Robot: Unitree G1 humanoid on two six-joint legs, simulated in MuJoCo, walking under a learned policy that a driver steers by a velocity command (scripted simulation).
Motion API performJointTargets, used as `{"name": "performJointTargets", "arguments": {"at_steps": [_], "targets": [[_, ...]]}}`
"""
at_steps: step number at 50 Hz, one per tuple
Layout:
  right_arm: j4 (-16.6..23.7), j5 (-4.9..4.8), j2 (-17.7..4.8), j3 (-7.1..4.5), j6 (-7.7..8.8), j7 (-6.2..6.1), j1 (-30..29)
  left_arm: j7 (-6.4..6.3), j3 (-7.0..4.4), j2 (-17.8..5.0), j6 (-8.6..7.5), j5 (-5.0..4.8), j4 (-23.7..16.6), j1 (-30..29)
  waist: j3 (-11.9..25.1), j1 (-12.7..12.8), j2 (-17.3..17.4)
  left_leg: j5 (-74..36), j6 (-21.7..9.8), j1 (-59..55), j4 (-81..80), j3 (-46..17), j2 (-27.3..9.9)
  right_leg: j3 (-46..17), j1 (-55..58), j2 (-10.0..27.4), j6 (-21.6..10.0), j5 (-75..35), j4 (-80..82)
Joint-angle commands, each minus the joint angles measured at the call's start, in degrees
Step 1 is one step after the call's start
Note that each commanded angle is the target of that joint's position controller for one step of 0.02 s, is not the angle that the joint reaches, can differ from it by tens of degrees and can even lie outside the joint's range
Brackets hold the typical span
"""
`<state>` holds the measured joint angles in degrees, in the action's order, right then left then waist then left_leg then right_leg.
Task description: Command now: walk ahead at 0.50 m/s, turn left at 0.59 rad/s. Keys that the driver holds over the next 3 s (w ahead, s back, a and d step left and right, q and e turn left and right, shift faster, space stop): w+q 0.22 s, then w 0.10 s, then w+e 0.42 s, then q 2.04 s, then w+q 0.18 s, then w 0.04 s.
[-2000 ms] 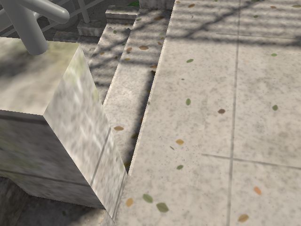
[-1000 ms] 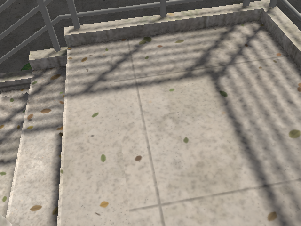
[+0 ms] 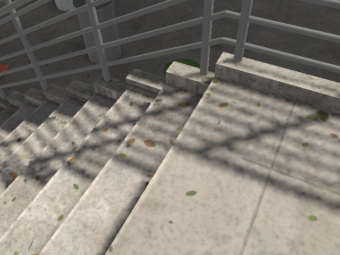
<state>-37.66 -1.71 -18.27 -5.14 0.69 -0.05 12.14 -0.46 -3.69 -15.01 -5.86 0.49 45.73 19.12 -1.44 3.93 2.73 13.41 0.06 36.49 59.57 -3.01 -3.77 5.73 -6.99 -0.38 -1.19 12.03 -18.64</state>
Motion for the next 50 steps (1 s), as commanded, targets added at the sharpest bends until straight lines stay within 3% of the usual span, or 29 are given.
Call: {"name": "performJointTargets", "arguments": {"at_steps": [1,9,11,13,14,15,16,17,18,19,20,23,25,27,29,31,32,33,36,38,39,40,41,42,43,44,45,46,50], "targets": [[5.05,0.1,-0.71,0.11,0.96,0.99,-3.45,-0.25,-2.17,-8.77,-0.93,-0.12,-2.61,-3.11,-1.26,-0.86,-7.19,-8.23,0.06,4.75,-7.4,-1.64,-2.16,-8.33,3.63,15.27,-8.23,-11.0,10.29],[9.56,0.08,-0.31,0.73,1.12,3.86,-13.67,0.18,-2.95,-12.04,1.3,-1.61,1.0,1.11,-4.66,0.68,-6.09,-7.66,-3.61,0.88,-22.39,5.24,0.16,1.57,10.69,16.73,-6.17,-24.12,6.37],[9.58,0.6,-2.61,-0.46,0.63,3.79,-10.53,-0.15,-3.51,-14.12,1.96,-2.27,1.09,0.86,-0.57,-2.24,-8.43,-1.77,-6.05,-7.35,-22.93,8.87,4.19,4.2,12.12,16.5,-5.17,-44.93,-2.42],[5.39,0.88,-7.09,-3.39,0.08,2.58,6.38,-0.61,-3.05,-13.98,2.3,-2.35,1.23,0.86,8.14,-11.7,-6.2,-6.56,-10.28,-33.49,-28.43,8.3,7.86,6.52,1.75,13.88,-2.75,-48.18,-24.11],[3.3,0.56,-11.62,-4.45,-0.31,1.62,12.89,-0.26,-1.07,-8.25,1.64,0.0,-0.37,2.36,13.76,-11.97,4.53,-6.84,-15.87,-54.58,-29.54,-12.56,-5.33,6.45,-19.18,8.4,0.37,-10.81,-43.68],[4.56,0.45,-13.35,-4.05,0.54,1.92,11.88,0.63,0.43,-5.75,0.02,0.02,-1.41,5.52,23.61,-8.47,9.68,6.92,-25.14,-61.84,-40.32,-44.12,-17.5,-4.93,-32.15,-0.72,1.92,21.23,-58.85],[4.18,1.32,-8.92,-2.78,1.24,2.41,10.6,1.34,-1.02,-10.29,-1.11,-2.19,-2.22,-0.63,18.87,-11.04,3.57,10.11,-21.65,-57.76,-43.55,-39.14,-16.18,-11.16,-38.48,2.49,1.08,16.8,-62.12],[3.83,1.73,-6.38,-1.81,1.61,2.34,7.57,1.67,-0.93,-11.0,-1.33,-3.44,-3.49,-4.16,11.28,-10.14,2.93,5.39,-19.35,-49.52,-43.35,-28.62,-14.95,-9.58,-39.49,5.16,-0.05,12.61,-60.4],[2.79,1.67,-4.88,-1.29,2.01,2.06,3.88,1.2,-0.75,-9.32,-1.34,-2.75,-2.44,-4.36,7.66,-6.98,-1.3,-1.03,-16.84,-40.71,-43.72,-21.56,-12.14,-9.7,-35.88,8.09,0.17,7.88,-55.04],[2.76,2.02,-2.61,-0.57,2.46,1.94,0.85,1.02,-1.02,-9.42,-0.79,-1.89,-1.58,-3.12,5.56,-4.67,-0.08,-7.49,-15.36,-34.95,-44.81,-16.55,-9.99,-10.25,-32.13,9.88,0.76,4.83,-51.0],[3.14,2.49,-1.36,-0.19,2.95,2.03,-0.68,1.14,-1.08,-9.45,0.13,-2.12,-0.82,-1.63,4.03,-3.8,1.82,-8.78,-15.24,-30.64,-47.47,-12.9,-8.58,-10.16,-29.04,10.57,1.14,2.42,-50.61],[0.17,2.58,-2.86,-0.5,5.1,1.22,0.49,0.09,-0.98,-7.1,1.99,-2.09,0.13,-0.99,2.4,-1.76,0.53,-18.27,-14.1,-26.88,-49.85,-6.07,-7.89,-9.9,-28.39,9.99,2.35,-1.46,-45.77],[-1.62,2.3,-3.05,-0.93,5.56,0.47,1.55,0.18,-0.65,-5.51,2.41,-2.01,0.2,-2.34,1.83,-2.3,0.83,-24.67,-11.81,-28.32,-48.88,-0.69,-6.63,-10.96,-31.63,8.82,2.88,-7.22,-40.97],[-1.8,3.19,-3.72,-1.14,5.59,-0.37,2.65,0.4,-0.54,-5.17,2.48,-2.3,-0.61,-5.89,-0.49,-3.96,-0.05,-18.67,-10.55,-26.95,-50.52,3.45,-5.79,-11.54,-32.01,7.46,2.79,-15.61,-34.37],[-1.83,2.61,-2.69,-0.4,5.7,-0.09,1.8,1.03,-0.23,-4.99,2.04,-2.63,-1.67,-10.86,-1.98,-5.42,-0.05,-16.33,-10.24,-26.84,-51.82,4.14,-6.24,-10.05,-30.4,6.29,1.95,-20.64,-26.84],[-2.76,2.14,-3.94,-0.67,5.71,-0.21,4.25,1.65,0.67,-3.37,1.61,-1.78,-3.45,-14.39,-4.04,-7.1,-0.96,-14.36,-10.66,-30.63,-54.36,5.43,-7.71,-8.16,-31.63,6.04,1.19,-21.32,-21.95],[-3.0,1.65,-4.37,-1.19,5.48,-0.27,4.87,1.88,0.7,-3.35,1.7,-2.33,-3.95,-14.98,-5.32,-7.24,-1.59,-17.12,-10.51,-32.79,-52.99,6.03,-8.23,-8.61,-32.5,6.07,0.83,-20.74,-19.46],[-3.39,1.36,-4.39,-1.25,4.99,-0.23,4.78,2.37,0.71,-3.84,1.64,-3.11,-4.53,-15.85,-5.23,-7.48,-0.33,-19.96,-10.21,-36.11,-51.25,6.53,-8.52,-8.37,-33.85,5.58,0.28,-19.49,-18.39],[-4.23,1.55,-5.99,-1.73,2.86,-0.49,5.17,4.09,0.63,-4.62,1.65,-2.02,-6.2,-17.41,-4.39,-7.52,-1.04,-30.36,-9.46,-43.75,-46.68,8.41,-11.28,-4.95,-35.56,4.25,-2.17,-11.67,-16.59],[-3.88,0.18,-6.61,-1.55,2.13,-1.49,6.12,4.07,0.19,-5.89,1.89,-1.16,-7.14,-15.5,-0.14,-5.82,0.84,-48.81,-8.42,-45.32,-38.77,9.39,-9.75,-1.24,-27.04,0.02,-3.99,-6.69,-14.92],[-4.36,0.47,-7.15,-1.38,1.67,-1.72,5.87,3.84,-0.73,-7.35,1.8,-0.91,-5.87,-10.01,3.08,-2.21,1.28,-55.78,-7.49,-44.12,-30.66,9.56,-8.36,-0.19,-18.54,-2.59,-5.31,-7.74,-12.96],[-4.62,0.55,-7.35,-1.01,1.6,-1.65,5.21,3.0,-1.89,-10.05,1.86,-0.22,-3.99,-2.75,7.34,2.04,0.14,-55.26,-5.81,-38.8,-19.45,10.63,-6.44,-0.87,-5.81,-3.22,-7.37,-15.62,-10.52],[-3.07,2.03,-4.5,0.17,2.58,-1.34,7.32,2.01,-2.69,-14.38,1.79,-0.29,-3.66,3.72,13.82,3.15,-7.3,-30.39,-3.21,-23.16,-0.85,10.28,-2.43,-15.45,12.93,9.44,-12.26,-38.76,-14.73],[-4.87,0.99,2.44,2.61,3.41,0.03,16.73,1.84,-1.65,-13.77,1.97,0.57,-3.16,3.7,26.62,-1.1,-19.2,24.82,0.95,-7.41,22.8,3.46,8.92,-41.6,28.68,27.61,-26.08,-51.64,-10.09],[-5.73,-1.26,-6.08,0.62,4.01,0.28,10.81,2.1,-1.04,-10.15,2.63,-0.49,-4.01,4.42,27.25,3.92,-7.41,25.52,0.01,-6.87,22.74,-8.86,7.49,-36.24,24.34,24.04,-22.73,-46.59,-8.08],[-3.6,-2.76,-5.88,0.43,3.7,0.53,4.99,1.69,-0.77,-9.17,3.12,-0.55,-3.44,1.02,17.11,2.57,-7.82,24.11,-0.36,-1.37,19.5,-7.71,4.44,-26.15,18.98,21.53,-18.66,-39.99,-7.68],[-3.38,-1.8,-4.58,0.75,3.25,0.28,3.01,1.69,-0.53,-7.82,2.72,-0.58,-3.4,-2.56,9.18,0.44,-3.69,21.81,-0.34,-0.95,13.19,-5.29,2.31,-21.44,9.2,19.08,-15.42,-34.81,-4.76],[-3.91,-0.48,-4.62,0.26,2.3,-0.24,2.68,1.44,-0.22,-6.29,2.12,-0.63,-3.4,-5.42,5.96,-1.66,-3.14,18.97,-0.08,-3.52,8.69,-3.88,0.4,-18.35,2.26,17.9,-13.64,-30.99,-2.53],[-3.9,0.84,-2.11,0.36,-1.84,-1.77,7.15,0.81,-0.94,-8.07,1.01,1.09,-3.94,-12.16,4.95,-6.4,-7.32,11.1,2.3,-11.82,2.75,-0.59,0.6,-10.7,-10.12,17.1,-14.45,-33.92,3.38]]}}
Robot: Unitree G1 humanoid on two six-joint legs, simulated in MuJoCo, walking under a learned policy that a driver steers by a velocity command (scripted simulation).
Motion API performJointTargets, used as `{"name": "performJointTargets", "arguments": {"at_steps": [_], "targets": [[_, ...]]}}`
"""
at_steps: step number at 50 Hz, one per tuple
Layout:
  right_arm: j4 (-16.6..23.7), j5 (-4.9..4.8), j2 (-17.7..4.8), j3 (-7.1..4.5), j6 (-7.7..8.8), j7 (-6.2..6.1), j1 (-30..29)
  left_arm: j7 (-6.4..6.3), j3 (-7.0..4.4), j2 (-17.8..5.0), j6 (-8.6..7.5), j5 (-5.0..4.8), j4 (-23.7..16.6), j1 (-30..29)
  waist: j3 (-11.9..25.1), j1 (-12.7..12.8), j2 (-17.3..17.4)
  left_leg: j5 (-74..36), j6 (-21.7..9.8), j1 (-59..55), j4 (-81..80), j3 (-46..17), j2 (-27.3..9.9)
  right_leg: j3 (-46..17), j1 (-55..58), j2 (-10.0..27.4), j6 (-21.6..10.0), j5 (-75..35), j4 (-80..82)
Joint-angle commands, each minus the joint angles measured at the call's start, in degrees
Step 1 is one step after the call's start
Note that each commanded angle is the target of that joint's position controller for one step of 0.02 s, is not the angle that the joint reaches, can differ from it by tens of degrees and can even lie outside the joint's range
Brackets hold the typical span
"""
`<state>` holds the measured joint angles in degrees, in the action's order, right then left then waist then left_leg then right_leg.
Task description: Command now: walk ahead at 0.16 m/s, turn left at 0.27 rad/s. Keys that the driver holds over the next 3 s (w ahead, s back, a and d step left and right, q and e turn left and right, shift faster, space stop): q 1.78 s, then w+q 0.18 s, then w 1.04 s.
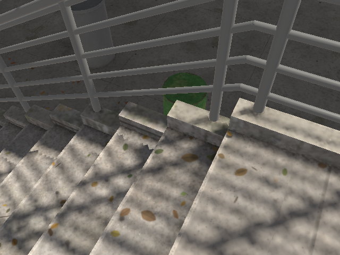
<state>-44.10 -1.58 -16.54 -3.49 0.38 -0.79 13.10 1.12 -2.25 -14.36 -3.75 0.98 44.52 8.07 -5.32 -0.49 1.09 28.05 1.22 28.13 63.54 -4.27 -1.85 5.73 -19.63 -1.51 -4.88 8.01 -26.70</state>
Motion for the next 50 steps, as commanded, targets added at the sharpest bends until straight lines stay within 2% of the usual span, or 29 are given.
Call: {"name": "performJointTargets", "arguments": {"at_steps": [1,3,4,7,10,11,12,13,14,15,16,17,18,19,20,22,27,33,36,40,41,42,43,44,45,46,47,49,50], "targets": [[3.46,1.14,-3.0,-1.06,-2.16,-1.48,5.83,-1.39,-2.64,-9.33,-0.93,0.53,-2.93,-2.14,10.1,-2.28,-6.36,-6.44,1.72,-4.14,-3.25,1.68,-1.1,-8.0,2.97,17.49,-10.52,-31.9,11.47],[3.48,1.5,-3.69,-1.5,-2.28,-1.53,6.51,-2.6,-2.67,-9.92,-0.19,0.77,-4.41,-4.26,14.21,-2.75,-4.41,-18.35,2.82,-7.39,-4.29,3.88,0.32,-2.95,4.88,15.75,-9.83,-34.52,9.81],[3.59,1.4,-3.91,-1.68,-2.33,-1.45,6.44,-3.07,-2.24,-9.13,0.65,0.57,-4.68,-5.28,14.36,-2.98,-5.44,-21.06,3.05,-7.85,-5.89,4.83,0.9,-0.03,5.27,14.22,-8.98,-33.08,8.49],[6.58,1.3,-3.35,-1.49,-2.58,-0.85,3.19,-4.01,-1.52,-7.61,3.13,0.01,-4.96,-5.01,12.05,-1.61,-8.42,-18.38,3.08,-7.74,-7.2,7.01,2.03,1.5,5.84,15.4,-8.78,-29.42,4.81],[9.41,1.44,-3.44,-1.47,-3.81,0.21,0.47,-4.06,-2.07,-8.69,4.4,-1.58,-5.31,-4.12,8.62,0.07,-10.4,-13.11,1.25,-5.78,-15.91,7.61,1.8,-0.89,8.58,18.2,-7.62,-21.24,1.61],[11.46,1.17,-2.42,-1.0,-3.63,0.94,0.01,-4.21,-2.02,-8.13,4.7,-2.84,-4.23,-4.18,6.5,-0.35,-12.18,-9.54,-0.42,-4.08,-25.95,5.93,0.18,-3.98,10.62,20.76,-6.11,-19.52,2.01],[11.13,1.15,-2.71,-1.21,-3.12,1.49,1.55,-4.46,-2.45,-9.09,5.15,-3.22,-3.64,-3.71,7.32,-0.99,-9.99,-14.83,-1.98,-8.09,-32.8,7.59,1.19,-3.84,11.31,20.16,-4.51,-17.7,-1.72],[10.85,1.36,-5.36,-2.13,-2.35,1.67,3.95,-4.54,-2.36,-7.87,5.33,-3.24,-2.24,0.09,9.39,-1.21,-3.63,-26.3,-4.41,-14.99,-40.38,3.53,0.8,-1.3,9.13,16.78,-1.39,-11.05,-10.91],[12.29,2.2,-14.95,-4.57,-1.7,1.18,4.32,-4.32,-1.58,-5.81,5.1,-0.91,-4.83,0.12,9.5,0.85,15.82,-55.14,-11.08,-23.54,-40.46,-17.93,-12.58,2.54,-6.12,8.11,3.95,14.55,-29.17],[14.02,3.0,-13.86,-3.43,-0.54,1.84,5.35,-3.65,-1.65,-6.88,4.55,-0.2,-6.63,-3.68,12.83,-0.4,13.06,-64.63,-22.25,-27.91,-40.34,-31.08,-20.43,-5.83,-18.1,0.02,6.56,31.94,-43.81],[14.11,3.93,-11.75,-2.6,0.74,2.79,6.29,-3.34,-2.42,-9.5,4.37,-1.95,-6.4,-6.52,15.13,-2.22,6.02,-58.91,-24.83,-26.93,-41.62,-29.73,-20.39,-11.05,-20.59,0.25,6.25,29.91,-51.0],[14.32,3.03,-10.45,-2.21,1.32,2.85,3.73,-3.51,-2.94,-10.29,4.72,-2.52,-6.21,-7.75,11.98,-0.98,1.96,-53.46,-22.15,-26.18,-40.96,-24.82,-17.6,-11.67,-22.99,1.25,5.95,25.32,-53.29],[14.73,1.24,-9.79,-2.0,0.96,1.95,1.72,-4.32,-3.34,-10.76,5.31,-1.82,-5.3,-7.76,9.55,-0.79,0.01,-52.63,-18.84,-24.67,-40.81,-20.11,-14.96,-11.98,-23.36,2.42,6.84,20.9,-52.44],[15.18,0.22,-8.38,-1.36,0.3,1.06,0.39,-4.82,-3.47,-10.72,5.8,-1.37,-5.31,-7.49,9.4,-0.29,2.33,-51.47,-16.55,-24.04,-40.86,-17.36,-12.53,-12.16,-21.92,3.1,7.57,17.77,-50.88],[15.43,0.03,-6.96,-0.98,-0.37,0.28,0.38,-4.47,-3.24,-9.54,6.11,-1.15,-5.81,-7.77,10.0,0.24,3.7,-49.89,-15.71,-24.15,-41.04,-16.54,-10.29,-12.22,-20.21,2.66,8.47,15.7,-49.86],[16.3,0.2,-6.76,-1.05,-1.31,-1.0,0.96,-4.21,-3.09,-8.85,6.05,-2.05,-5.74,-8.08,10.74,-0.2,5.48,-49.77,-14.56,-26.78,-41.42,-15.76,-8.79,-11.56,-20.12,1.78,9.79,12.67,-47.46],[17.31,0.44,-8.9,-2.06,-3.06,-2.37,2.13,-4.22,-2.53,-7.75,5.53,-2.25,-5.2,-8.29,11.38,-1.28,6.59,-46.56,-13.67,-29.08,-42.35,-16.66,-7.54,-11.24,-18.63,1.32,11.47,10.48,-37.56],[19.19,0.86,-9.71,-2.6,-4.36,-2.41,-1.26,-3.33,-2.4,-7.8,4.29,-2.17,-5.0,-8.22,9.23,-1.64,8.44,-29.36,-13.64,-22.57,-43.99,-21.5,-5.93,-11.15,-11.59,0.82,10.74,11.81,-23.34],[19.55,1.16,-10.25,-2.83,-4.82,-1.95,-2.52,-2.41,-2.48,-8.17,3.45,-2.04,-4.73,-6.71,10.23,-1.67,8.76,-29.5,-13.94,-20.7,-42.53,-25.22,-6.62,-11.28,-6.57,0.09,9.57,13.43,-17.43],[19.97,0.09,-10.34,-2.96,-5.12,-1.42,-5.19,-0.88,-3.15,-9.47,2.33,-1.76,-4.08,-2.1,11.32,-0.11,9.8,-29.52,-11.7,-19.75,-39.93,-29.49,-4.97,-11.46,0.83,-0.49,7.53,9.76,-4.96],[20.08,-0.52,-10.27,-2.89,-5.09,-1.43,-6.63,-0.73,-3.3,-9.18,2.11,-1.45,-3.55,0.14,11.28,1.48,9.21,-26.86,-10.3,-17.47,-38.5,-29.13,-3.58,-10.45,5.34,-0.27,6.55,3.92,1.78],[19.72,-0.65,-9.24,-2.63,-4.95,-1.51,-5.54,-0.85,-3.63,-10.09,2.18,-0.72,-3.09,2.03,11.64,1.63,5.71,-20.08,-7.93,-13.9,-35.04,-26.71,-0.91,-11.82,10.7,3.2,4.91,-1.21,6.29],[18.87,0.39,-5.96,-1.84,-5.0,-1.5,-1.24,-1.06,-4.03,-13.09,2.67,0.29,-3.82,2.03,12.59,-0.81,-8.24,-0.73,-4.39,-6.88,-20.93,-17.57,7.11,-23.3,16.47,15.2,0.02,-9.97,8.66],[20.48,0.84,-8.47,-2.8,-4.44,-1.74,-1.56,-1.04,-4.71,-17.43,3.05,2.01,-3.86,2.7,7.61,-1.04,-16.93,11.33,-1.56,3.85,-8.65,-10.42,13.95,-37.18,10.12,24.58,-9.59,-11.93,12.32],[19.33,1.66,-12.51,-3.98,-3.88,-1.53,-0.66,-1.49,-4.59,-16.22,3.02,1.69,-5.28,-0.64,6.08,-2.16,-12.58,7.25,0.24,4.58,1.85,-9.62,9.06,-35.98,6.61,25.94,-11.72,-7.18,12.97],[17.42,1.19,-13.32,-4.47,-4.13,-1.48,0.08,-2.05,-3.6,-12.49,3.41,0.94,-6.42,-4.42,4.73,-3.08,-9.71,2.21,1.06,3.97,5.39,-8.43,7.9,-28.7,4.78,21.02,-8.92,-3.47,12.33],[15.23,0.88,-12.05,-4.46,-4.79,-1.83,1.29,-2.4,-2.75,-10.0,3.91,0.55,-7.43,-6.25,4.62,-3.12,-7.91,-1.83,2.08,3.5,8.66,-7.06,8.08,-22.6,4.91,16.49,-6.49,-0.74,11.67],[14.56,0.62,-10.55,-4.16,-5.37,-1.88,2.05,-3.25,-1.68,-8.08,4.4,-0.48,-7.94,-6.18,4.3,-2.42,-8.19,-5.03,3.23,4.88,13.74,-5.67,7.75,-17.43,6.1,14.56,-6.07,-4.36,10.75],[14.54,0.08,-10.28,-3.99,-5.37,-2.07,1.6,-3.51,-1.58,-7.86,4.6,-0.22,-8.05,-4.71,4.28,-1.64,-8.95,-6.0,3.49,5.03,12.95,-4.18,7.36,-15.33,7.03,13.82,-6.31,-3.9,10.94]]}}
Over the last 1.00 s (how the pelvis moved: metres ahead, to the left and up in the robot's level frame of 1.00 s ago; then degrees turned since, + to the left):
0.53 0.06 -0.01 4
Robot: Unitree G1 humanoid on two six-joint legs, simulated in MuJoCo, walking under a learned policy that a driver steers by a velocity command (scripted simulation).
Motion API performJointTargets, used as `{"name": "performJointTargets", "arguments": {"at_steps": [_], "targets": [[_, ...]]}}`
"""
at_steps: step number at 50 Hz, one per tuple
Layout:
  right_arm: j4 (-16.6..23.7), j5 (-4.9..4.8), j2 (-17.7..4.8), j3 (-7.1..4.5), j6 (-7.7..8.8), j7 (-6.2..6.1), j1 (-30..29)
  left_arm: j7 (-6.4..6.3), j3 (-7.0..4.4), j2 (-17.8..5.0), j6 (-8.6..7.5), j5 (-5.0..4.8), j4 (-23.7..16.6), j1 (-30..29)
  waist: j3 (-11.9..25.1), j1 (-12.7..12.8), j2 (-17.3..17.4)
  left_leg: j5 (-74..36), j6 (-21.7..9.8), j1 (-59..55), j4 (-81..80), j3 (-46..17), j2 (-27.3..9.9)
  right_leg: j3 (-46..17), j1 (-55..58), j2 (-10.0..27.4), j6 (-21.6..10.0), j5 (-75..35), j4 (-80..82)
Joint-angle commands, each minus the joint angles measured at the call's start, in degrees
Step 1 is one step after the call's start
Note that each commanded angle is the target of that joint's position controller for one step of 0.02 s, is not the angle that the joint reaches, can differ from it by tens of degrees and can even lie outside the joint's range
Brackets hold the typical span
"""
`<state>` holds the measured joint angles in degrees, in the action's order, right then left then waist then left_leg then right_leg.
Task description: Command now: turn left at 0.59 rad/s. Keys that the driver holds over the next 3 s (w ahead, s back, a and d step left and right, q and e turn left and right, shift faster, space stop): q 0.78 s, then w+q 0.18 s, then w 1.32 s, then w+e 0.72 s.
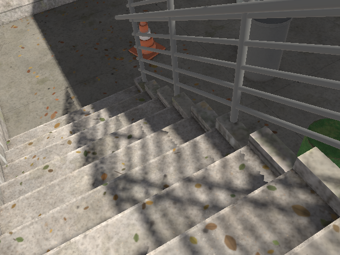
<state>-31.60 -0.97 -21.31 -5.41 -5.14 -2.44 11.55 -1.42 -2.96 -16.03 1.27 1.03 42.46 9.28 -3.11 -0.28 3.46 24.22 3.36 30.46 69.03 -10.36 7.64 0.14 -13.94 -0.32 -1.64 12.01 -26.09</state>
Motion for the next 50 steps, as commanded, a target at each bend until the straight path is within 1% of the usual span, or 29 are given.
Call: {"name": "performJointTargets", "arguments": {"at_steps": [1,4,9,13,16,17,18,19,20,21,22,23,24,26,27,28,33,35,36,37,39,41,43,45,46,47,48,49,50], "targets": [[2.43,-0.78,-4.82,-1.72,0.22,-0.56,1.92,-1.24,-0.88,-6.29,-0.16,0.01,-5.8,-4.0,2.26,-0.57,-11.87,-2.74,1.63,3.93,4.93,3.02,-2.54,-8.86,3.75,12.42,-9.99,-6.82,10.38],[3.31,-0.85,-3.6,-0.91,0.62,-0.48,-1.42,-2.06,-1.44,-7.8,0.62,0.03,-5.16,0.75,3.58,2.71,-12.72,-2.11,2.52,6.94,-3.62,4.09,-4.8,-9.96,11.6,15.03,-11.51,-4.62,10.02],[3.86,-0.01,-1.2,0.46,1.18,0.83,-2.58,-1.77,-2.62,-10.49,1.02,-0.32,-4.87,0.73,5.57,3.69,-12.52,-1.02,1.93,0.97,-15.1,8.04,-9.14,-7.76,10.88,17.85,-12.51,-6.24,10.32],[3.31,-0.22,-1.2,0.53,0.99,1.96,0.05,-0.82,-3.08,-11.34,0.95,-0.97,-4.38,-1.15,6.74,2.07,-14.14,-0.63,-0.31,-6.95,-23.66,11.09,-9.56,-3.83,7.56,18.22,-11.73,-11.8,8.68],[1.75,-0.25,-0.93,0.11,0.84,2.79,4.57,-0.62,-3.31,-11.65,1.19,-2.64,-3.81,-3.06,8.21,-0.86,-12.8,-9.1,-4.22,-14.92,-37.28,13.47,-8.87,-1.23,5.85,18.47,-8.37,-13.45,3.89],[0.57,-0.11,-1.31,-0.39,0.83,2.66,7.31,-0.6,-3.05,-10.36,1.22,-3.07,-2.93,-2.15,8.75,-1.9,-11.13,-13.65,-6.26,-20.93,-43.37,13.08,-7.68,1.14,2.21,16.98,-5.2,-9.5,-0.32],[0.49,-0.13,-5.18,-1.71,0.95,2.13,8.82,-0.21,-2.32,-7.11,1.1,-2.15,-2.32,0.01,7.81,-1.53,-0.27,-23.82,-9.57,-28.65,-48.84,1.74,-13.6,6.68,-7.91,11.87,0.39,2.18,-12.63],[2.47,0.26,-13.18,-3.18,1.25,1.67,7.9,0.02,-1.54,-5.02,0.63,0.63,-6.61,-2.7,5.8,-0.44,16.3,-35.54,-19.87,-31.24,-49.69,-20.66,-28.05,8.23,-26.43,2.04,5.58,24.85,-27.4],[3.02,2.72,-11.74,-2.54,2.83,2.28,7.8,-0.61,-2.78,-8.62,0.09,-0.12,-7.42,-8.73,6.89,-4.51,9.03,-31.46,-24.74,-25.26,-52.19,-22.31,-29.73,-2.06,-27.52,0.82,5.14,26.01,-37.63],[2.72,3.24,-9.61,-1.59,3.98,2.44,4.56,-0.91,-3.49,-9.89,0.3,-1.43,-7.0,-8.35,5.07,-1.97,6.26,-27.53,-21.89,-23.0,-52.47,-16.65,-26.78,-4.07,-27.65,1.82,4.18,20.41,-41.49],[2.89,1.98,-7.72,-1.04,4.53,2.29,1.26,-1.44,-3.91,-10.1,0.67,-1.23,-5.42,-5.83,4.15,0.0,4.03,-25.11,-18.31,-21.76,-51.75,-12.25,-23.24,-4.71,-27.05,2.42,3.83,15.21,-41.76],[3.13,0.56,-5.52,-0.2,4.63,2.07,-0.9,-1.92,-4.23,-10.49,1.02,-0.47,-4.16,-3.77,4.38,0.9,3.93,-26.26,-16.18,-22.09,-51.0,-10.04,-21.43,-5.26,-26.47,2.76,4.2,11.64,-41.74],[3.27,0.18,-4.54,0.43,4.53,1.69,-1.69,-1.94,-4.3,-10.32,1.05,-0.21,-3.74,-2.61,5.21,1.59,5.02,-29.86,-15.52,-21.11,-50.52,-8.57,-19.86,-5.01,-24.3,2.24,4.71,8.94,-43.32],[3.06,0.75,-4.32,0.79,4.18,1.19,-0.55,-1.66,-4.09,-9.63,0.82,-0.84,-3.39,-1.8,6.87,1.55,4.85,-31.47,-15.49,-21.92,-50.29,-8.36,-18.65,-4.91,-22.65,1.07,5.37,5.8,-44.56],[2.57,0.84,-4.93,0.49,4.24,0.98,0.51,-1.72,-3.67,-8.25,0.62,-0.94,-3.51,-2.72,6.52,0.94,4.23,-30.1,-15.75,-23.03,-50.63,-9.29,-18.62,-5.04,-23.82,0.64,5.56,4.58,-44.04],[2.31,0.77,-5.25,0.43,4.23,0.79,1.37,-1.75,-3.48,-8.01,0.49,-0.98,-3.69,-3.4,6.33,0.44,3.92,-29.45,-15.96,-24.22,-50.56,-10.17,-18.53,-5.42,-24.67,0.43,5.68,3.9,-42.79],[1.48,0.24,-6.27,0.07,3.88,0.54,3.05,-1.67,-3.34,-8.05,0.03,-0.97,-4.91,-5.29,5.99,-0.7,4.92,-24.91,-16.65,-28.17,-49.59,-15.45,-17.88,-6.81,-25.14,-0.54,6.23,4.16,-32.51],[1.38,0.28,-5.67,0.13,3.75,0.38,3.39,-1.5,-3.3,-8.29,-0.06,-1.11,-5.37,-5.66,5.8,-1.18,6.52,-21.61,-16.42,-27.57,-49.29,-16.32,-16.9,-6.97,-23.04,-1.01,6.61,5.59,-27.94],[1.41,0.54,-6.31,0.05,3.45,0.54,3.27,-1.4,-3.37,-8.35,-0.08,-0.75,-5.45,-5.95,5.91,-1.47,5.84,-20.93,-16.41,-26.48,-49.31,-17.46,-16.63,-7.05,-21.39,-1.39,6.86,6.46,-26.94],[1.13,0.33,-6.89,-0.19,3.27,0.34,3.2,-1.18,-3.22,-7.87,-0.13,-0.8,-5.89,-5.96,5.68,-1.14,5.96,-19.58,-16.66,-25.56,-49.26,-18.83,-16.52,-7.42,-20.23,-1.88,7.02,7.74,-24.79],[1.18,0.77,-7.22,-0.27,2.69,0.08,3.22,-0.54,-2.85,-7.26,-0.66,-0.96,-6.92,-7.56,6.21,-1.78,5.45,-18.7,-17.1,-25.89,-49.14,-21.36,-16.31,-7.82,-19.51,-2.54,6.39,7.81,-22.82],[1.46,0.51,-7.43,-0.25,2.3,-0.33,3.04,0.55,-2.58,-7.35,-1.59,-1.25,-6.64,-7.21,7.23,-1.8,4.23,-10.15,-17.17,-25.91,-49.84,-24.25,-15.89,-8.8,-17.78,-2.27,5.43,7.97,-18.35],[2.35,0.51,-6.87,0.05,1.84,-0.33,1.2,1.25,-2.27,-7.35,-2.84,-1.93,-6.48,-7.41,7.48,-2.32,6.18,-5.03,-16.9,-23.74,-50.41,-24.66,-14.14,-7.67,-13.35,-2.38,3.9,7.07,-13.27],[2.45,0.26,-6.59,0.26,1.6,-0.12,0.67,1.89,-2.24,-7.52,-3.81,-1.96,-6.44,-5.85,7.25,-1.41,7.46,-1.23,-16.44,-19.74,-50.87,-25.91,-12.69,-6.72,-6.31,-2.77,2.74,6.52,-8.02],[2.53,0.01,-6.22,0.48,1.52,-0.07,-0.01,2.09,-2.27,-7.33,-4.14,-1.86,-6.06,-4.19,6.77,-0.21,6.89,0.71,-15.69,-17.08,-50.3,-26.08,-11.73,-6.14,-1.87,-2.55,1.96,3.99,-3.72],[2.6,-0.34,-5.49,0.85,1.46,-0.14,-0.94,2.13,-2.32,-6.87,-4.44,-1.62,-5.15,-1.25,6.54,1.77,5.6,3.03,-14.24,-13.09,-48.75,-25.18,-10.43,-5.04,4.6,-1.76,0.8,-1.26,2.44],[2.23,-0.29,-3.43,1.59,1.66,-0.2,0.19,1.99,-2.57,-7.73,-4.45,-1.16,-4.32,1.98,8.08,2.96,2.22,8.51,-11.45,-6.69,-43.77,-22.1,-8.21,-6.28,13.81,2.07,-0.63,-2.35,4.43],[1.44,0.19,1.74,3.22,1.82,0.06,2.57,1.85,-2.38,-9.07,-4.24,-0.22,-3.86,7.87,11.24,4.03,-7.33,13.46,-7.42,0.47,-26.4,-12.43,-1.92,-17.51,22.39,12.14,-3.6,5.98,6.86],[3.65,-1.23,-0.31,2.21,2.67,0.16,3.55,2.28,-3.47,-14.38,-3.86,0.5,-2.73,10.45,6.33,2.34,-14.26,14.07,-6.03,11.74,-18.71,-5.74,2.47,-32.58,19.58,19.95,-10.27,15.01,11.2]]}}
Over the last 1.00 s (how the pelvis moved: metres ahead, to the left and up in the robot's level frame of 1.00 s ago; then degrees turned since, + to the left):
0.07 -0.04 0.01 34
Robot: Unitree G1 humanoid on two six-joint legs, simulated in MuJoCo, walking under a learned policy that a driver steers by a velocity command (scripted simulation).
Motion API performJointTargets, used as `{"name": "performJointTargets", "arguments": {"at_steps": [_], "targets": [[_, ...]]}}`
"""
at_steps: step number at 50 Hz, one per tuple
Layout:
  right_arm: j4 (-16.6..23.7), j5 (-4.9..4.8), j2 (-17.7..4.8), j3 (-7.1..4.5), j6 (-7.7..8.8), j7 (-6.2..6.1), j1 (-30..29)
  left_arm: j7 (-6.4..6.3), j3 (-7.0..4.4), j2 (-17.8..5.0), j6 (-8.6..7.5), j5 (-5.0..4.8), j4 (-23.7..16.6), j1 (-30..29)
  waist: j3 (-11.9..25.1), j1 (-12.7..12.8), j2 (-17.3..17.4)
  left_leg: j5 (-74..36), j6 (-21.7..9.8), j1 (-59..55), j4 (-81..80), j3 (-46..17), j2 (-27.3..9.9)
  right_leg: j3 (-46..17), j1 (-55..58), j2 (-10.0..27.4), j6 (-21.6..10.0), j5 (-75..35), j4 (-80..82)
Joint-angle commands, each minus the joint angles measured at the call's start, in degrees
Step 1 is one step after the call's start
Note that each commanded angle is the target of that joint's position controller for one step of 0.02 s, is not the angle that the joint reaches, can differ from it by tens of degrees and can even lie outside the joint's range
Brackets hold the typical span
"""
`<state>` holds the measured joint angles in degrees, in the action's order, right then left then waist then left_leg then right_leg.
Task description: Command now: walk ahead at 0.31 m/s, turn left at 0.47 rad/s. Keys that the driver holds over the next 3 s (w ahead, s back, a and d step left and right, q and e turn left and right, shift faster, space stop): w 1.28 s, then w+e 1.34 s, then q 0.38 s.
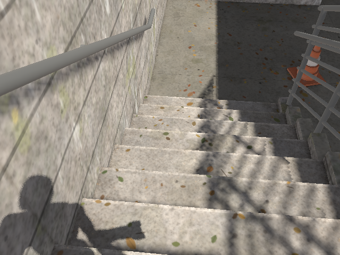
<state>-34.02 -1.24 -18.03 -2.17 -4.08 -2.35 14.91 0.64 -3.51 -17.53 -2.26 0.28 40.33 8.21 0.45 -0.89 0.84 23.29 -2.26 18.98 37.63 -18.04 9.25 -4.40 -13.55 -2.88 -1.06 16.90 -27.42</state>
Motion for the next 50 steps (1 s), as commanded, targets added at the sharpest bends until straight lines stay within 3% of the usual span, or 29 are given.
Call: {"name": "performJointTargets", "arguments": {"at_steps": [1,2,6,12,13,17,19,20,21,22,23,25,27,29,31,32,34,36,38,39,40,41,42,44,45,46,47,48,50], "targets": [[6.09,-0.64,-8.14,-2.14,2.74,-0.18,-2.97,0.33,-3.38,-13.11,-0.73,1.04,-0.61,8.12,-4.55,2.94,-11.04,8.84,1.24,29.16,18.26,3.94,-4.32,-33.22,13.13,24.54,-13.81,22.77,15.93],[4.88,-0.33,-9.98,-2.8,3.11,-0.37,-4.27,-0.07,-2.33,-9.71,-0.93,0.36,-1.42,5.59,-7.38,2.7,-9.48,3.5,2.07,29.44,20.09,4.87,-6.26,-28.95,10.6,21.48,-12.29,24.22,17.28],[3.19,0.69,-5.72,-1.83,3.88,0.69,-3.11,-1.04,-0.54,-6.38,-1.53,-0.2,-0.11,7.55,-7.59,2.82,-9.07,-8.74,2.91,26.52,21.87,7.61,-8.59,-16.56,8.31,15.38,-10.47,11.01,19.93],[4.14,1.01,-3.08,0.05,6.26,1.8,-8.49,-0.45,-0.66,-8.48,-0.17,-0.58,2.02,11.91,-6.18,5.9,-7.73,-18.03,4.22,18.18,9.33,16.44,-13.31,-4.83,6.63,11.77,-11.05,-16.26,17.64],[2.37,1.06,-4.7,-0.91,6.74,2.49,-5.61,-0.13,-0.91,-9.91,-0.91,1.16,1.58,13.26,-1.2,5.11,-7.07,-24.12,4.31,11.77,16.12,16.44,-13.16,-4.18,5.54,13.69,-12.12,-21.02,14.36],[0.81,0.61,-4.88,-1.47,6.94,4.1,-2.36,0.44,-0.17,-8.05,-0.61,-0.65,0.57,13.26,-1.65,2.6,-6.98,-16.18,0.95,4.8,13.53,20.6,-10.71,-2.6,1.49,13.24,-11.83,-31.6,4.21],[-3.36,0.67,-5.93,-2.95,8.17,4.09,11.94,0.22,-0.63,-9.77,-0.29,-1.39,-0.85,9.59,3.38,-6.3,-6.45,-15.58,-1.22,-13.81,5.26,23.01,-7.45,-1.26,-4.61,10.6,-9.64,-42.93,-14.98],[-6.51,0.97,-8.74,-4.13,8.79,3.64,23.74,0.02,-0.29,-8.45,-1.15,-1.58,-2.17,6.46,6.91,-13.01,-0.65,-19.44,-4.07,-26.04,-1.67,19.93,-10.35,-0.47,-14.03,7.01,-6.29,-34.79,-34.25],[-4.66,0.61,-10.5,-3.28,9.16,3.3,18.48,0.52,1.41,-1.17,-2.32,-1.6,-1.91,16.36,8.58,-3.27,17.12,-23.11,-12.58,-29.42,-7.73,-4.47,-25.86,-2.55,-26.97,0.02,-3.47,15.14,-51.68],[-1.94,-1.11,-6.04,-1.92,8.21,3.22,15.81,0.86,0.7,-4.3,-3.78,-2.96,0.18,17.09,5.85,-3.11,12.79,-36.81,-14.6,-27.72,-6.77,-7.8,-27.9,-8.43,-33.58,-0.26,-3.78,18.49,-54.91],[-6.52,-1.6,-9.7,-3.67,7.82,3.41,20.16,0.4,0.25,-6.2,-4.09,-4.17,-2.7,12.64,3.87,-4.38,13.22,-17.86,-17.36,-25.52,-13.74,-14.75,-29.93,-6.33,-41.29,0.04,-3.43,14.96,-54.78],[-7.79,-1.19,-7.93,-2.89,8.19,3.47,15.03,-0.7,0.1,-6.38,-2.55,-2.87,-5.52,5.47,-4.89,-2.03,2.04,-9.69,-15.45,-13.76,-12.75,-13.16,-29.84,-6.34,-43.65,4.18,-3.29,10.42,-47.97],[-7.04,1.24,-5.87,-1.79,8.58,2.38,7.4,0.13,0.46,-4.57,-0.69,-1.48,-3.34,9.54,-4.7,2.16,1.55,-4.67,-13.16,-1.27,-10.03,-6.92,-27.55,-5.19,-35.58,6.82,-2.23,-0.74,-41.95],[-7.38,1.17,-5.2,-1.24,9.77,0.69,5.64,0.76,-0.26,-5.85,-0.78,-1.29,-4.56,6.25,-6.31,2.75,4.52,4.6,-8.89,5.93,-8.0,0.21,-22.16,-5.59,-33.47,7.05,-2.44,-20.26,-32.15],[-8.38,0.77,-4.79,-0.51,10.13,-1.5,6.13,2.06,0.95,-2.07,-0.83,1.65,-6.11,4.22,-3.77,3.17,4.58,4.97,-5.65,18.53,-6.8,10.5,-14.88,1.69,-16.15,3.13,-2.59,-44.19,-18.35],[-9.12,0.22,-5.42,-0.66,10.11,-2.3,7.34,2.64,1.13,-1.03,-0.61,1.86,-6.1,4.35,-2.38,3.08,4.81,4.92,-4.3,21.4,-5.64,13.53,-13.49,3.08,-8.78,1.38,-2.45,-49.06,-15.67],[-10.75,-0.41,-5.32,-1.05,9.42,-2.9,8.6,2.36,1.03,-0.43,0.97,-0.68,-6.57,3.56,-3.21,3.46,5.5,7.31,-3.8,21.93,-1.06,13.93,-14.19,2.79,-4.0,1.31,-1.07,-46.98,-14.84],[-11.31,-0.74,-3.82,-1.07,8.73,-2.52,10.11,1.63,0.12,-2.57,1.93,-1.06,-6.89,2.58,-2.87,2.45,4.6,6.9,-1.92,14.06,6.77,13.27,-14.89,2.42,-4.49,3.3,-0.77,-43.82,-9.57],[-12.13,-0.14,-3.51,-1.22,7.66,-1.33,9.84,0.79,-1.64,-4.48,2.25,-0.22,-1.44,16.06,2.57,7.36,3.92,-4.5,-0.02,8.66,22.73,14.21,-14.86,5.53,5.88,3.03,-0.95,-43.1,-8.27],[-12.68,-1.27,-3.28,-1.42,7.11,-1.01,6.48,1.06,-2.1,-4.36,1.43,0.25,0.73,23.38,-0.09,11.66,2.87,-13.96,1.68,0.73,36.52,15.18,-12.75,3.18,3.91,6.47,-3.39,-36.69,7.9],[-13.63,-1.79,-2.49,-1.81,7.14,-1.1,4.33,1.01,-2.67,-4.96,0.5,0.97,3.6,32.89,0.78,17.56,-4.25,-8.83,2.25,6.21,64.49,15.99,-7.65,-0.61,13.78,10.39,-8.91,-40.92,13.43],[-15.04,0.72,5.87,0.0,8.12,0.12,14.88,1.16,-1.48,-6.63,-0.79,2.73,7.58,35.09,2.9,9.93,-25.04,29.13,0.7,33.42,88.43,10.57,-2.01,-2.25,31.83,13.83,-7.63,-71.2,-12.06],[-13.96,-0.01,4.52,0.57,9.99,1.4,24.14,0.96,-1.47,-6.53,-0.31,0.62,6.29,32.32,7.81,3.18,-29.91,19.93,-1.05,38.76,81.98,4.33,-5.15,-9.93,32.32,15.31,-7.14,-75.5,-14.83],[-15.09,-0.42,-0.54,-0.9,9.99,1.1,20.66,2.46,-1.02,-3.93,0.41,-0.1,4.54,22.93,6.1,-0.63,-8.76,6.06,-0.24,37.76,78.87,7.78,-7.4,-16.49,15.82,19.31,-10.69,-54.86,-7.2],[-12.81,-0.4,0.2,-1.0,9.5,-0.05,17.35,2.11,-1.57,-5.66,-0.41,0.49,4.83,18.44,5.68,-3.2,-8.57,-3.22,-0.87,37.72,74.26,7.68,-10.31,-28.6,6.98,23.21,-12.52,-40.35,-0.52],[-12.82,-0.39,-2.7,-1.92,8.83,-0.62,15.61,2.36,-1.22,-5.3,-2.34,0.08,3.92,14.13,1.87,-5.59,-4.31,-7.61,-0.66,38.09,62.7,5.1,-13.0,-28.84,2.6,22.82,-13.58,-38.97,-3.34],[-11.51,0.14,-2.5,-1.66,7.99,-0.75,10.87,1.96,-1.32,-5.67,-3.34,0.7,5.44,11.86,0.0,-5.11,-6.03,-8.04,0.18,39.8,57.17,4.74,-15.06,-34.71,-2.06,23.87,-14.0,-27.75,-2.79],[-10.33,1.26,-3.76,-2.31,7.02,-1.15,6.08,0.86,-0.01,-2.39,-3.55,0.61,5.44,10.98,-3.91,-4.99,-1.01,-14.0,2.11,35.84,45.15,5.65,-16.01,-27.29,-9.91,18.25,-11.64,-24.79,-0.47],[-7.49,3.31,-0.06,-1.7,6.18,-1.1,-0.06,-1.67,-0.46,-4.8,-2.99,0.68,7.6,14.99,-3.4,-2.05,-4.35,-18.51,4.71,33.49,33.25,7.69,-15.88,-23.53,-8.43,15.18,-11.4,-31.02,0.61]]}}
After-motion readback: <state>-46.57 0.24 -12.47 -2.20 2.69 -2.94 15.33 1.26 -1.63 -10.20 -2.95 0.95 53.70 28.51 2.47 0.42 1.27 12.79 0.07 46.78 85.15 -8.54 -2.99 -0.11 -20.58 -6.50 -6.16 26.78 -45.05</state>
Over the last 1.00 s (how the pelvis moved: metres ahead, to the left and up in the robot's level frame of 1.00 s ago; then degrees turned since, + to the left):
-0.01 0.03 -0.01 35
